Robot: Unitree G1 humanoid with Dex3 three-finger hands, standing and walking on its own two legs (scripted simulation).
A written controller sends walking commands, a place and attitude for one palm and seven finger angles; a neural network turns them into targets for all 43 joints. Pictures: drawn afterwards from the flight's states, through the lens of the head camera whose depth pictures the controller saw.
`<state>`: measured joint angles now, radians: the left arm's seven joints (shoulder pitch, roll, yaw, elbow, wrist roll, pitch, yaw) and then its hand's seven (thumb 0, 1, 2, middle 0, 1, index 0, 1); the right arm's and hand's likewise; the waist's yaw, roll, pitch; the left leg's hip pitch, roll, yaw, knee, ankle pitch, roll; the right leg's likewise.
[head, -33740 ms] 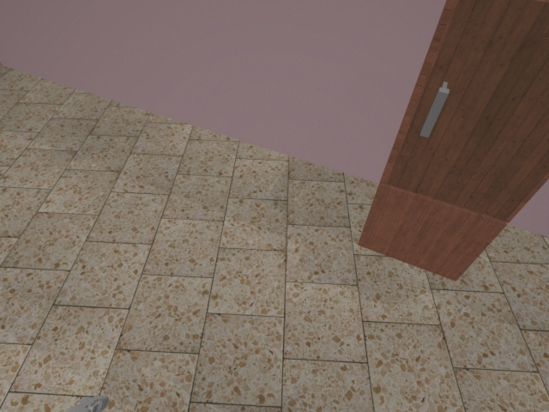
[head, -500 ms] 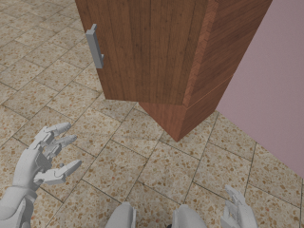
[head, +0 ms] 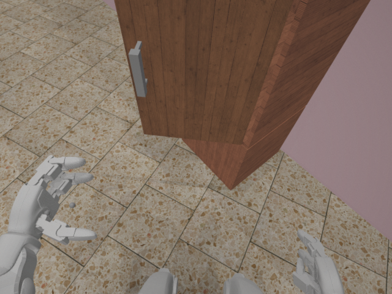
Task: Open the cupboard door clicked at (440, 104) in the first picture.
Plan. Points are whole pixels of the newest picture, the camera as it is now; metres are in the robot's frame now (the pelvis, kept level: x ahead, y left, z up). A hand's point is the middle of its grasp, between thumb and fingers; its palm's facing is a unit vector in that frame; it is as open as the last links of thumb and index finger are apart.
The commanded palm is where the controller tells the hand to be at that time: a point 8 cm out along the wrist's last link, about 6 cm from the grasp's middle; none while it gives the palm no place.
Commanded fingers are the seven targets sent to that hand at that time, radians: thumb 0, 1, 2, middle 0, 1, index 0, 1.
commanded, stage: raise the hand with hooked fingers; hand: left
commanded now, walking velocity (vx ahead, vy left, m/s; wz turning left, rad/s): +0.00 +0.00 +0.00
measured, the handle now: (140, 69) +0.63 +0.20 +0.05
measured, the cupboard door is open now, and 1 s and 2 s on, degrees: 45 45 45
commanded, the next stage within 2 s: move the hooked fingers beside the handle in 0.90 s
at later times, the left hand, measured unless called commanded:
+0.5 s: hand (61, 178) +0.30 +0.27 +0.07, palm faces -0.01 -1.00 -0.03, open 14.0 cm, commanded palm +0.27 +0.31 +0.07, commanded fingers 0.00 -0.50 0.30 -0.30 -1.20 -0.30 -1.20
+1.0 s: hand (69, 182) +0.29 +0.26 +0.07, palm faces -0.01 -1.00 -0.03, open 14.0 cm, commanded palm +0.27 +0.30 +0.07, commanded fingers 0.00 -0.50 0.30 -0.30 -1.20 -0.30 -1.20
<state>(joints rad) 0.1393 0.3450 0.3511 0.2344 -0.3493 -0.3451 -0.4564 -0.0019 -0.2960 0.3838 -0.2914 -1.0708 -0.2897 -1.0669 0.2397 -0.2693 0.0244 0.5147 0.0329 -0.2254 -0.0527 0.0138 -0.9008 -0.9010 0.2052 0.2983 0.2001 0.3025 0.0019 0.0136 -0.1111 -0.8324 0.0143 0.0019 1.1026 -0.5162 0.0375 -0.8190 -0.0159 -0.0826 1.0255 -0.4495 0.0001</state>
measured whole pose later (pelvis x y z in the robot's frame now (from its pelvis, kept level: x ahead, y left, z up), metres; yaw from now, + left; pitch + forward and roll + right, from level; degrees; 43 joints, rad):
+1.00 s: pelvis +0.00 -0.02 +0.01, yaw +0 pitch +13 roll -2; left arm -0.03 0.41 0.44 0.45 -0.38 -0.32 -0.56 -0.01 -0.50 0.30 -0.31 -1.20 -0.30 -1.19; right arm 0.27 -0.28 0.04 0.53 0.04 -0.17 -0.07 0.01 -0.90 -0.90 0.21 0.30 0.20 0.30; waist -0.01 0.02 -0.11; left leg -0.78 0.03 0.00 1.04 -0.49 0.02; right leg -0.77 0.00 -0.08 0.97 -0.43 -0.02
